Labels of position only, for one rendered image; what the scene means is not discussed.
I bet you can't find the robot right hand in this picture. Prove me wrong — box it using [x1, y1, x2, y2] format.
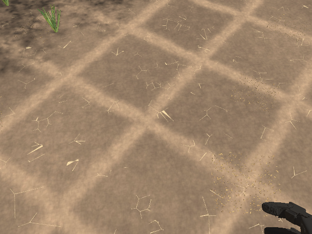
[261, 202, 312, 234]

